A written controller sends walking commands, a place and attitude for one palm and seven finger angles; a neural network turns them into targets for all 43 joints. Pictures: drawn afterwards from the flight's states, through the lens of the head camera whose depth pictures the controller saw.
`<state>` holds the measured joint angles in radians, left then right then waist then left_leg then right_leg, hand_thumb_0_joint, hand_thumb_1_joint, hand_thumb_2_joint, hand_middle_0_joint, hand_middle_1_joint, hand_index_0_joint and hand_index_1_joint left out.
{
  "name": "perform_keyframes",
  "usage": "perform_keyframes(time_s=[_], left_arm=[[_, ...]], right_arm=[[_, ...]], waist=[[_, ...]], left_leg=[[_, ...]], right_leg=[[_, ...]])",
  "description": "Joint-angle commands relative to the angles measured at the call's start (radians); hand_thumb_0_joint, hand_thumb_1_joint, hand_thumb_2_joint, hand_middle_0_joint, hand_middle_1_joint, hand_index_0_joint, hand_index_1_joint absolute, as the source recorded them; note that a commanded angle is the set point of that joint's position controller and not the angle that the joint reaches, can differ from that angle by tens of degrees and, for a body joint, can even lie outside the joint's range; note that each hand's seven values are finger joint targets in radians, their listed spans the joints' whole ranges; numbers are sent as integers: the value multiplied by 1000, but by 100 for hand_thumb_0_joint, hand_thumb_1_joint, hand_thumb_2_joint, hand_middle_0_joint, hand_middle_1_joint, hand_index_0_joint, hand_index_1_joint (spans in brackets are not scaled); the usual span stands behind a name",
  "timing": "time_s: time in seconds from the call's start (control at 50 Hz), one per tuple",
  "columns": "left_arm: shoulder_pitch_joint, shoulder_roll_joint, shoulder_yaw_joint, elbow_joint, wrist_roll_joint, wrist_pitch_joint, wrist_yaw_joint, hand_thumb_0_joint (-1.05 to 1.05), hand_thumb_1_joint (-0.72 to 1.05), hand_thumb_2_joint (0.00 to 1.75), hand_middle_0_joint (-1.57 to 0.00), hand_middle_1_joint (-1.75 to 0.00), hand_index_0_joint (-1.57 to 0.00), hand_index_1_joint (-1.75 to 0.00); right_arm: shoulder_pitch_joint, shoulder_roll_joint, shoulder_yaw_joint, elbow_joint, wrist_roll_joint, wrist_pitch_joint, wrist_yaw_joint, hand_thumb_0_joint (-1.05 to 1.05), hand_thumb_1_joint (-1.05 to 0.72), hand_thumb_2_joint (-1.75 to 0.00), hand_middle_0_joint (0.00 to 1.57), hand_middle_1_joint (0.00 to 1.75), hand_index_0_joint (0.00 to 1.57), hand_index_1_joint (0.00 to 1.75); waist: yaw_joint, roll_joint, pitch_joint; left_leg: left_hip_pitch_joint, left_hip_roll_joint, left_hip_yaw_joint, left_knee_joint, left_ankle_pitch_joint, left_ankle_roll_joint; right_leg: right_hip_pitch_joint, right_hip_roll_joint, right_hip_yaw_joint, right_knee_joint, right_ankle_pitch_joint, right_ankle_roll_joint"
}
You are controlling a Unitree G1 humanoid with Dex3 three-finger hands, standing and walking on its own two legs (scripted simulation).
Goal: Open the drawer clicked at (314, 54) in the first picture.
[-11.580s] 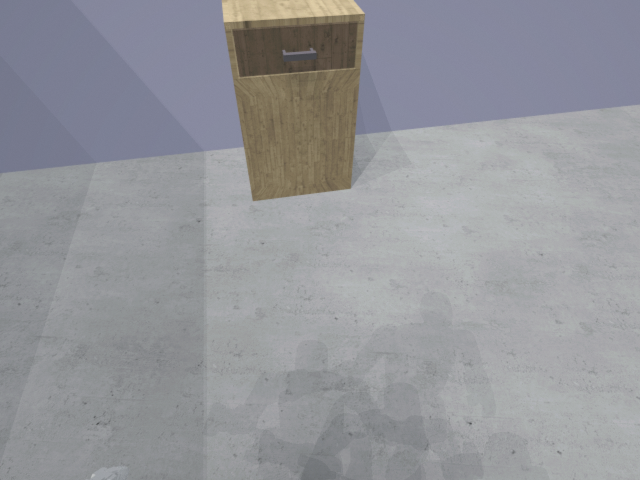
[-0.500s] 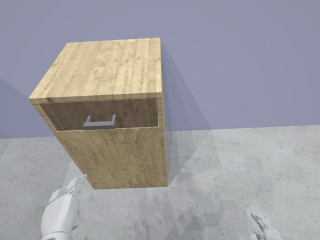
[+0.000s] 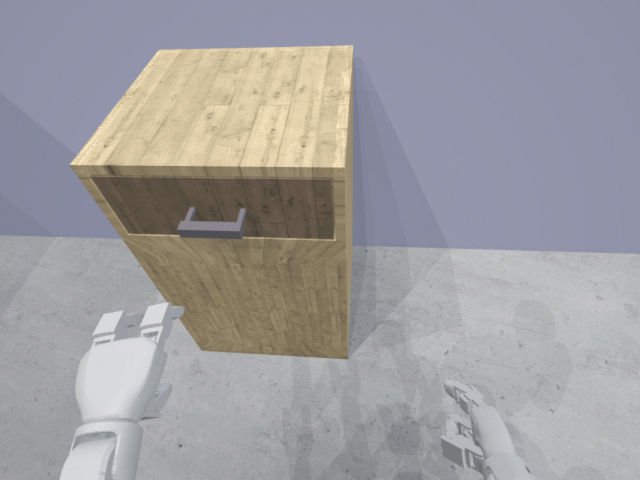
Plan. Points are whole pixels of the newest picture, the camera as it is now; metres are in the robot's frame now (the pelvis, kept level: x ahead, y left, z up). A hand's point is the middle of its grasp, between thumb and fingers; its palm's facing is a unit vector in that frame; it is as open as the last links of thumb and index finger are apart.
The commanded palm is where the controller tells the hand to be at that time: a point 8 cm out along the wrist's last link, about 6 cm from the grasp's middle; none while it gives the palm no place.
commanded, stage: raise the hand with hooked fingers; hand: left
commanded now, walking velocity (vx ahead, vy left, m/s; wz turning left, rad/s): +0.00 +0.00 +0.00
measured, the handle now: (214, 221) +0.54 +0.28 -0.05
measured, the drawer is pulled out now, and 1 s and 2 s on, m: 0.00 0.00 0.00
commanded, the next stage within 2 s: move the hooked fingers above the handle in 1.16 s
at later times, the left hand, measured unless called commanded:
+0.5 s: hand (139, 312) +0.28 +0.26 +0.07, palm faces +0.07 -0.09 -0.99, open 13.2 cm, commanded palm +0.26 +0.26 +0.13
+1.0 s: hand (131, 277) +0.31 +0.27 +0.10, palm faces +0.00 -0.09 -1.00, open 13.8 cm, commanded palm +0.28 +0.27 +0.16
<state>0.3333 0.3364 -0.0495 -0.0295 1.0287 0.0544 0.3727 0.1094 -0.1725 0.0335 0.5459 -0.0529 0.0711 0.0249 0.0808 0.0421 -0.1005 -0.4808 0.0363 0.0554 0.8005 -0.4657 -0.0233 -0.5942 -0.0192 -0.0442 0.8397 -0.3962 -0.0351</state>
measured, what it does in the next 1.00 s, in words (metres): stands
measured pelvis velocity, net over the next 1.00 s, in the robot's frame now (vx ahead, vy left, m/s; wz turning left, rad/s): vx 0.01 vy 0.03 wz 0.01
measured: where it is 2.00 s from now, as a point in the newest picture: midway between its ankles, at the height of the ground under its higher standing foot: outside the picture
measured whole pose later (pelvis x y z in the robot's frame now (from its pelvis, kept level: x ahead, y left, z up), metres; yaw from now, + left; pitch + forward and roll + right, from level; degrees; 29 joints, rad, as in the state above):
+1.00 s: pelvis +0.01 +0.03 +0.04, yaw +0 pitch +3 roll +0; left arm -0.07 0.45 -0.05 0.10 0.95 -0.01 0.07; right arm 0.18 -0.25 -0.01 0.61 0.01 0.09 0.00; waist 0.08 0.07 -0.02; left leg -0.22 0.00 0.06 0.47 -0.31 0.02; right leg -0.31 -0.04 -0.04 0.49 -0.24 0.01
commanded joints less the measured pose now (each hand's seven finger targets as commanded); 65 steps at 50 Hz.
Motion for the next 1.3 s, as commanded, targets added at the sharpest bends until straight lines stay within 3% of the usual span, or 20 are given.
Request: perform_keyframes(time_s=[0.0, 0.04, 0.12, 0.22, 0.26, 0.3, 0.34, 0.44, 0.54, 0.74, 0.82, 0.98, 1.1, 1.2, 1.28], left_arm=[[20, 195, 128, -168, -3, -30, -32, 0, 1, 52, -26, -87, -26, -87], [4, 188, 133, -183, 2, -58, -20, 0, -3, 50, -27, -90, -27, -90], [-116, 205, 158, -220, 0, -91, 24, 0, -13, 46, -27, -96, -27, -96], [-224, 199, 129, -191, -14, -68, 36, 0, -24, 41, -28, -103, -28, -103], [-265, 204, 115, -162, -21, -46, 14, 0, -29, 39, -29, -107, -29, -107], [-305, 218, 110, -176, -24, -26, -13, 0, -34, 37, -29, -110, -29, -110], [-325, 212, 90, -151, -29, -7, -47, 0, -38, 35, -29, -112, -29, -112], [-416, 244, 97, -132, -25, 15, -116, 0, -50, 30, -30, -120, -30, -120], [-537, 252, 81, -98, -27, 20, -168, 0, -50, 30, -30, -120, -30, -120], [-756, 311, 90, -48, -59, -28, -250, 0, -50, 30, -30, -120, -30, -120], [-649, 285, 87, -6, -81, -42, -283, 0, -50, 30, -30, -120, -30, -120], [-665, 334, 147, -98, -70, -101, -226, 0, -50, 30, -30, -120, -30, -120], [-674, 323, 141, -62, -68, -74, -181, 0, -50, 30, -30, -120, -30, -120], [-666, 311, 108, -50, -68, -47, -200, 0, -50, 30, -30, -120, -30, -120], [-705, 299, 89, 25, -69, -45, -219, 0, -50, 30, -30, -120, -30, -120]], right_arm=[[-108, -145, -58, -155, -4, -54, -28, 0, -90, -90, 20, 30, 20, 30], [-93, -140, -66, -149, -3, -58, -24, 0, -90, -90, 20, 30, 20, 30], [-73, -150, -90, -138, -3, -66, -26, 0, -90, -90, 20, 30, 20, 30], [-65, -165, -107, -114, 10, -71, -30, 0, -90, -90, 20, 30, 20, 30], [-71, -172, -108, -106, 18, -69, -35, 0, -90, -90, 20, 30, 20, 30], [-84, -174, -106, -110, 24, -66, -37, 0, -90, -90, 20, 30, 20, 30], [-87, -172, -101, -106, 32, -63, -40, 0, -90, -90, 20, 30, 20, 30], [-91, -168, -86, -108, 38, -48, -42, 0, -90, -90, 20, 30, 20, 30], [-91, -165, -74, -101, 45, -33, -42, 0, -90, -90, 20, 30, 20, 30], [-73, -170, -69, -82, 53, -29, -52, 0, -90, -90, 20, 30, 20, 30], [-55, -178, -74, -90, 57, -24, -38, 0, -90, -90, 20, 30, 20, 30], [-42, -183, -91, -90, 55, -27, -31, 0, -90, -90, 20, 30, 20, 30], [-43, -187, -98, -74, 64, -33, -32, 0, -90, -90, 20, 30, 20, 30], [-60, -188, -94, -81, 68, -32, -36, 0, -90, -90, 20, 30, 20, 30], [-54, -186, -86, -70, 70, -30, -45, 0, -90, -90, 20, 30, 20, 30]], waist=[[17, -112, -146], [15, -71, -151], [-4, -61, -177], [-21, -28, -207], [-22, -40, -185], [-12, -27, -204], [-7, -16, -165], [5, -11, -143], [-5, -13, -117], [-14, 4, -159], [-1, -43, -141], [9, 0, -199], [-1, -7, -185], [-3, -4, -172], [-18, -60, -117]], left_leg=[[2, -67, -27, -168, 349, 52], [29, -66, -26, -180, 366, 50], [65, -70, -28, -181, 371, 52], [126, -64, -29, -194, 406, 51], [135, -60, -27, -211, 421, 53], [156, -62, -31, -228, 450, 54], [172, -58, -30, -256, 454, 51], [205, -57, -27, -304, 491, 48], [236, -55, -25, -336, 500, 43], [287, -58, -34, -371, 533, 41], [264, -55, -32, -379, 568, 40], [285, -52, -37, -375, 600, 39], [269, -57, -30, -382, 556, 39], [267, -60, -24, -393, 513, 43], [237, -64, -13, -392, 461, 50]], right_leg=[[349, 18, 119, -197, 398, -6], [342, 15, 104, -201, 396, -9], [318, 15, 91, -209, 363, -10], [299, 16, 56, -214, 362, -9], [307, 18, 45, -226, 373, -9], [341, 19, 46, -233, 388, -9], [348, 19, 34, -252, 378, -10], [401, 23, 27, -284, 399, -13], [415, 28, 18, -321, 396, -13], [463, 29, 11, -364, 414, -13], [482, 29, 6, -367, 445, -12], [475, 28, 13, -359, 447, -15], [468, 30, 15, -366, 423, -13], [469, 28, 16, -377, 391, -12], [442, 27, 13, -386, 369, -6]])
